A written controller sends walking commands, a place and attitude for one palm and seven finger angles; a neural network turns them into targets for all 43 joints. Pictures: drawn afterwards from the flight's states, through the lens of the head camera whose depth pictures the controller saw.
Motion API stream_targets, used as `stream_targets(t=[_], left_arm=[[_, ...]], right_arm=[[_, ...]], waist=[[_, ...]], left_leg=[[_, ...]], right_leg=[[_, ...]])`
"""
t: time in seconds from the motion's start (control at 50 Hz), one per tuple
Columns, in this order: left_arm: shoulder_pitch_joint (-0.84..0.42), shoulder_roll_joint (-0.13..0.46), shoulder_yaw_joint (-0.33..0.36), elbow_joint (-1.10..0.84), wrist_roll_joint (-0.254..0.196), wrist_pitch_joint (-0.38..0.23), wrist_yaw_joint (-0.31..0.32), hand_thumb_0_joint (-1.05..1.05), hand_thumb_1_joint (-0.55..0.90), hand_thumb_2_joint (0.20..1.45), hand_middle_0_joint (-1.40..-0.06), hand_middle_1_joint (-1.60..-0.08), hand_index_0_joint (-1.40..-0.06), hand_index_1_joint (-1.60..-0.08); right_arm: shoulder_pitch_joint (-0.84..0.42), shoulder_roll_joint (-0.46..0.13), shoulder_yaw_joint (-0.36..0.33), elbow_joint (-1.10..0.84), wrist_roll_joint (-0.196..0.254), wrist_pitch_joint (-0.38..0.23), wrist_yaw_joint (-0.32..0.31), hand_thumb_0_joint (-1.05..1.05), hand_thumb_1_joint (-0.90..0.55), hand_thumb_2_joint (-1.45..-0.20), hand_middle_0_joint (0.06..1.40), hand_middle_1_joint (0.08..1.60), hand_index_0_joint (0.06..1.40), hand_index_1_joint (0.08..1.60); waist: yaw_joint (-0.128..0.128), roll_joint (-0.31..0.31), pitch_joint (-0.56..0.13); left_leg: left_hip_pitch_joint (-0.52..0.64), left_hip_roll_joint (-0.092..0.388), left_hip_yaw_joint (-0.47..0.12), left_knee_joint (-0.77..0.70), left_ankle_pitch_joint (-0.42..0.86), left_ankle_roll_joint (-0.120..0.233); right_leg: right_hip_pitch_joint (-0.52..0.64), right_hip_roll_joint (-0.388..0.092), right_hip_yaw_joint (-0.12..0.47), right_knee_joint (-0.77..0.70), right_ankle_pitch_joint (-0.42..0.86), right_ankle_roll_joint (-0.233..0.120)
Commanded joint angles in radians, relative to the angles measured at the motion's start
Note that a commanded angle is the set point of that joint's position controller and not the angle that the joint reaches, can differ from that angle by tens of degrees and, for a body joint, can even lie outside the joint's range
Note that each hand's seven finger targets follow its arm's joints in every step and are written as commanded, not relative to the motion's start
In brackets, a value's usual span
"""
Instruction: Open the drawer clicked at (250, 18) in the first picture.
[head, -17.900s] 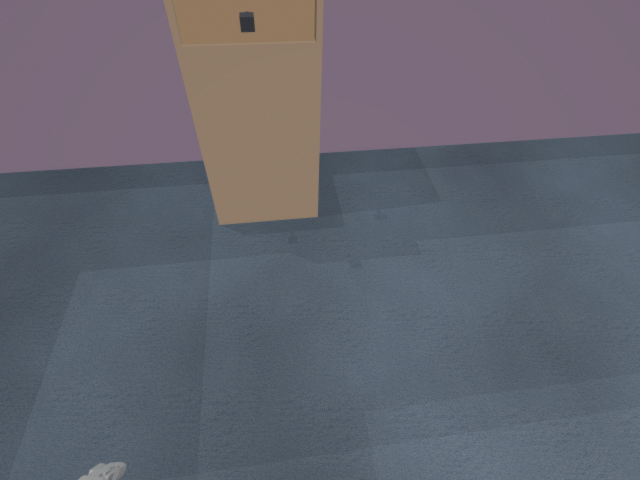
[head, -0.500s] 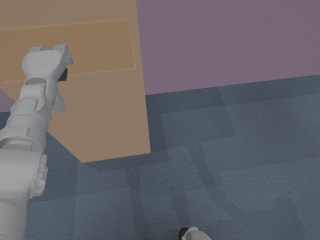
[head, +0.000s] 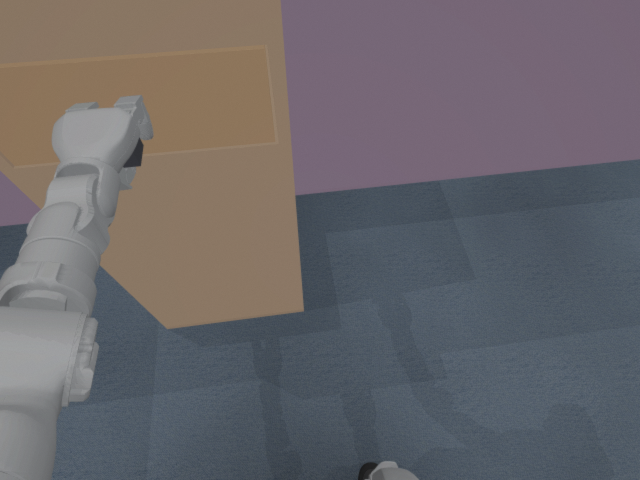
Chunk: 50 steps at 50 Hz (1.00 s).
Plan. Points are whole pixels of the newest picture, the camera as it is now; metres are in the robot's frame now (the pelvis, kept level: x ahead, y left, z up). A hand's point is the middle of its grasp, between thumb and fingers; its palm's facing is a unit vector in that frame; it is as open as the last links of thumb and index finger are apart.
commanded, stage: close the thumb around the handle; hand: left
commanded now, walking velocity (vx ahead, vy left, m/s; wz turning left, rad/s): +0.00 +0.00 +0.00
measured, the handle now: (123, 135) +0.54 +0.24 +0.09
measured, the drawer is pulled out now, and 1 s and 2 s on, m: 0.00 0.01 0.03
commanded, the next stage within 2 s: pull the drawer open in 0.02 s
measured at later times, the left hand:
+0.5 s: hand (119, 170) +0.49 +0.24 +0.07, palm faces -0.01 -0.03 -1.00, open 7.4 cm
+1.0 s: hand (117, 174) +0.49 +0.24 +0.07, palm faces -0.02 -0.01 -1.00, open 7.4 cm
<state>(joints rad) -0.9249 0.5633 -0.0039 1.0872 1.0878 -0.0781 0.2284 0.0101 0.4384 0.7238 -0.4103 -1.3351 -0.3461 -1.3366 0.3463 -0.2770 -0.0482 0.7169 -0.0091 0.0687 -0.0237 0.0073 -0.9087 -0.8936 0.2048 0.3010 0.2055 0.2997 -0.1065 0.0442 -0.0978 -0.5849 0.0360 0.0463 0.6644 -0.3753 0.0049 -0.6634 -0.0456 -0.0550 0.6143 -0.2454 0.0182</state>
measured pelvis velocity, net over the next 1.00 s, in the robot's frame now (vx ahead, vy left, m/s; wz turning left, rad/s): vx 0.02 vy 0.00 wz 0.02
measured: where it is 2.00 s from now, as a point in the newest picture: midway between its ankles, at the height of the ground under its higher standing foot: outside the picture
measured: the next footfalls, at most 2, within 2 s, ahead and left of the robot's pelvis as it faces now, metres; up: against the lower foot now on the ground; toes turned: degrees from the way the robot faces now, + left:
none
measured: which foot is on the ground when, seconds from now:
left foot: down 0.00-1.00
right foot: down 0.00-1.00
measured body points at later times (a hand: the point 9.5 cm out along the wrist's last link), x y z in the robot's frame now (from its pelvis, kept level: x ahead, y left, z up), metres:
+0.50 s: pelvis +0.01 +0.01 +0.00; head +0.10 -0.01 +0.44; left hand +0.49 +0.24 +0.13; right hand +0.01 -0.27 -0.13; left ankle -0.05 +0.11 -0.72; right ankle +0.02 -0.14 -0.72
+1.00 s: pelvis +0.02 +0.00 +0.00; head +0.10 -0.01 +0.45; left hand +0.48 +0.24 +0.13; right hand +0.11 -0.27 -0.13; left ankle -0.05 +0.11 -0.72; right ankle +0.02 -0.14 -0.72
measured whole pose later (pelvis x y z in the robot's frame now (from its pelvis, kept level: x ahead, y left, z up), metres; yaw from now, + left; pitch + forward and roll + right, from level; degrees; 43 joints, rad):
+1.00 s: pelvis +0.02 +0.00 +0.00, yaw +1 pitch +15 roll -1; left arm -0.83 0.49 -0.05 0.96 1.07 -0.05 0.21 0.01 0.45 0.71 -0.42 -1.35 -0.34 -1.35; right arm 0.25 -0.27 -0.05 0.69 -0.01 0.08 -0.02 0.01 -0.91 -0.89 0.20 0.30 0.21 0.30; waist -0.05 0.05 -0.10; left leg -0.51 0.03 0.02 0.64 -0.39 0.00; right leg -0.59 -0.05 -0.07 0.61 -0.28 0.02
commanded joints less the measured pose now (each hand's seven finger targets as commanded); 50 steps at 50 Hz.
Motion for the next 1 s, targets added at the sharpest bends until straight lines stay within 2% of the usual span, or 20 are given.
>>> stream_targets(t=[0.0,0.02,0.08,0.1,0.12,0.26,0.4,0.46,0.48,0.54,0.62,0.68,0.7,0.76,0.78,0.8,0.82,0.86,0.94,0.98], left_arm=[[-0.495,0.289,0.044,-0.156,0.012,0.024,0.04,0.0,0.9,0.9,-0.4,-1.35,-0.4,-1.35],[-0.519,0.282,0.034,-0.158,0.009,0.025,0.04,0.0,0.9,0.9,-0.4,-1.35,-0.4,-1.35],[-0.524,0.329,0.066,-0.145,0.013,0.026,0.039,0.0,0.9,0.9,-0.4,-1.35,-0.4,-1.35],[-0.554,0.295,0.031,-0.153,0.018,0.024,0.041,0.0,0.9,0.9,-0.4,-1.35,-0.4,-1.35],[-0.509,0.289,0.044,-0.147,0.013,0.024,0.041,0.0,0.9,0.9,-0.4,-1.35,-0.4,-1.35],[-0.385,0.253,0.044,-0.2,-0.005,0.009,0.025,0.0,0.9,0.9,-0.4,-1.35,-0.4,-1.35],[-0.147,0.26,0.097,-0.332,-0.04,0.009,0.005,0.0,0.9,0.9,-0.4,-1.35,-0.4,-1.35],[-0.072,0.245,0.094,-0.363,-0.045,0.029,0.0,0.0,0.9,0.9,-0.4,-1.35,-0.4,-1.35],[-0.063,0.265,0.114,-0.386,-0.047,0.032,0.001,0.0,0.9,0.9,-0.4,-1.35,-0.4,-1.35],[-0.002,0.226,0.09,-0.449,-0.048,0.058,-0.001,0.0,0.9,0.9,-0.4,-1.35,-0.4,-1.35],[0.032,0.21,0.081,-0.472,-0.059,0.091,-0.013,0.0,0.9,0.9,-0.4,-1.35,-0.4,-1.35],[0.06,0.226,0.101,-0.558,-0.062,0.099,-0.022,0.0,0.9,0.9,-0.4,-1.35,-0.4,-1.35],[0.076,0.192,0.071,-0.585,-0.063,0.104,-0.027,0.0,0.9,0.9,-0.4,-1.35,-0.4,-1.35],[-0.281,0.229,0.044,-0.425,-0.038,0.102,-0.016,0.0,0.9,0.9,-0.4,-1.35,-0.4,-1.35],[-0.313,0.257,0.063,-0.395,-0.026,0.094,-0.013,0.0,0.9,0.9,-0.4,-1.35,-0.4,-1.35],[-0.307,0.285,0.086,-0.35,-0.008,0.091,-0.009,0.0,0.9,0.9,-0.4,-1.35,-0.4,-1.35],[-0.334,0.253,0.054,-0.356,-0.001,0.084,-0.007,0.0,0.9,0.9,-0.4,-1.35,-0.4,-1.35],[-0.352,0.256,0.063,-0.322,0.006,0.075,0.001,0.0,0.9,0.9,-0.4,-1.35,-0.4,-1.35],[-0.389,0.216,0.025,-0.268,0.005,0.059,0.009,0.0,0.9,0.9,-0.4,-1.35,-0.4,-1.35],[-0.413,0.261,0.061,-0.266,0.006,0.045,0.015,0.0,0.9,0.9,-0.4,-1.35,-0.4,-1.35]], right_arm=[[0.147,-0.165,-0.055,-0.041,0.002,-0.014,-0.017,0.0,-0.9,-0.9,0.2,0.3,0.2,0.3],[0.146,-0.167,-0.053,-0.038,0.002,-0.015,-0.017,0.0,-0.9,-0.9,0.2,0.3,0.2,0.3],[0.145,-0.171,-0.049,-0.039,0.001,-0.015,-0.02,0.0,-0.9,-0.9,0.2,0.3,0.2,0.3],[0.151,-0.166,-0.05,-0.04,0.003,-0.018,-0.021,0.0,-0.9,-0.9,0.2,0.3,0.2,0.3],[0.15,-0.163,-0.053,-0.043,0.0,-0.019,-0.018,0.0,-0.9,-0.9,0.2,0.3,0.2,0.3],[0.129,-0.158,-0.055,-0.069,0.003,-0.017,-0.013,0.0,-0.9,-0.9,0.2,0.3,0.2,0.3],[0.098,-0.159,-0.063,-0.1,0.006,-0.007,0.0,0.0,-0.9,-0.9,0.2,0.3,0.2,0.3],[0.078,-0.16,-0.064,-0.111,0.014,-0.002,0.005,0.0,-0.9,-0.9,0.2,0.3,0.2,0.3],[0.072,-0.165,-0.065,-0.111,0.013,0.001,0.005,0.0,-0.9,-0.9,0.2,0.3,0.2,0.3],[0.061,-0.159,-0.067,-0.12,0.017,0.001,0.013,0.0,-0.9,-0.9,0.2,0.3,0.2,0.3],[0.04,-0.16,-0.063,-0.128,0.02,0.006,0.016,0.0,-0.9,-0.9,0.2,0.3,0.2,0.3],[0.024,-0.158,-0.064,-0.141,0.019,0.007,0.018,0.0,-0.9,-0.9,0.2,0.3,0.2,0.3],[0.017,-0.152,-0.063,-0.145,0.02,0.006,0.022,0.0,-0.9,-0.9,0.2,0.3,0.2,0.3],[0.051,-0.163,-0.058,-0.073,0.015,0.007,0.005,0.0,-0.9,-0.9,0.2,0.3,0.2,0.3],[0.064,-0.165,-0.059,-0.065,0.011,0.006,-0.001,0.0,-0.9,-0.9,0.2,0.3,0.2,0.3],[0.07,-0.159,-0.059,-0.063,0.009,0.005,-0.006,0.0,-0.9,-0.9,0.2,0.3,0.2,0.3],[0.072,-0.154,-0.056,-0.063,0.005,0.004,-0.009,0.0,-0.9,-0.9,0.2,0.3,0.2,0.3],[0.079,-0.15,-0.058,-0.054,0.0,0.004,-0.011,0.0,-0.9,-0.9,0.2,0.3,0.2,0.3],[0.076,-0.145,-0.055,-0.062,0.0,0.006,-0.011,0.0,-0.9,-0.9,0.2,0.3,0.2,0.3],[0.081,-0.147,-0.056,-0.065,-0.004,0.005,-0.014,0.0,-0.9,-0.9,0.2,0.3,0.2,0.3]], waist=[[-0.029,0.024,-0.422],[-0.038,0.025,-0.404],[-0.028,0.029,-0.423],[-0.043,0.039,-0.424],[-0.025,0.045,-0.425],[0.012,0.038,-0.445],[0.073,0.025,-0.474],[0.077,-0.005,-0.423],[0.081,-0.006,-0.433],[0.088,0.014,-0.439],[0.087,-0.01,-0.403],[0.104,0.007,-0.455],[0.101,0.031,-0.457],[0.008,0.015,-0.331],[0.01,-0.018,-0.343],[0.022,0.009,-0.376],[0.02,0.013,-0.405],[0.02,0.025,-0.429],[0.005,0.013,-0.4],[0.005,0.004,-0.44]], left_leg=[[0.156,-0.047,-0.015,-0.047,0.448,0.026],[0.153,-0.047,-0.015,-0.051,0.432,0.026],[0.14,-0.05,-0.014,-0.049,0.421,0.026],[0.146,-0.049,-0.019,-0.048,0.42,0.025],[0.153,-0.05,-0.014,-0.047,0.43,0.026],[0.172,-0.043,-0.011,-0.057,0.465,0.024],[0.197,-0.032,-0.002,-0.065,0.626,0.028],[0.192,-0.03,-0.002,-0.078,0.622,0.028],[0.198,-0.028,-0.001,-0.078,0.648,0.028],[0.244,-0.022,-0.008,-0.073,0.739,0.024],[0.245,-0.023,-0.007,-0.08,0.732,0.024],[0.28,-0.021,-0.01,-0.072,0.82,0.025],[0.305,-0.02,-0.013,-0.067,0.862,0.023],[0.29,-0.022,-0.021,-0.057,0.722,0.017],[0.274,-0.027,-0.015,-0.056,0.698,0.021],[0.268,-0.035,-0.01,-0.055,0.695,0.021],[0.271,-0.039,-0.009,-0.048,0.718,0.021],[0.272,-0.039,-0.012,-0.035,0.762,0.017],[0.229,-0.048,-0.011,-0.04,0.627,0.02],[0.213,-0.053,-0.006,-0.037,0.6,0.025]], right_leg=[[0.285,0.069,0.017,-0.013,0.315,-0.034],[0.274,0.07,0.016,-0.017,0.308,-0.035],[0.29,0.068,0.02,-0.013,0.302,-0.037],[0.27,0.068,0.018,-0.009,0.293,-0.035],[0.277,0.069,0.017,-0.011,0.298,-0.037],[0.315,0.072,0.014,-0.01,0.317,-0.038],[0.399,0.07,0.016,-0.008,0.419,-0.038],[0.4,0.073,0.009,-0.015,0.415,-0.037],[0.412,0.071,0.013,-0.017,0.431,-0.039],[0.407,0.072,0.006,-0.011,0.46,-0.037],[0.416,0.07,0.002,-0.018,0.468,-0.035],[0.452,0.066,0.009,-0.009,0.52,-0.038],[0.442,0.066,0.006,-0.004,0.538,-0.036],[0.306,0.073,-0.002,-0.025,0.432,-0.033],[0.324,0.073,0.003,-0.027,0.435,-0.035],[0.345,0.07,0.008,-0.016,0.45,-0.037],[0.354,0.067,0.006,-0.006,0.477,-0.037],[0.354,0.066,0.006,0.009,0.503,-0.038],[0.333,0.065,0.007,-0.001,0.435,-0.036],[0.374,0.065,0.018,0.002,0.452,-0.036]])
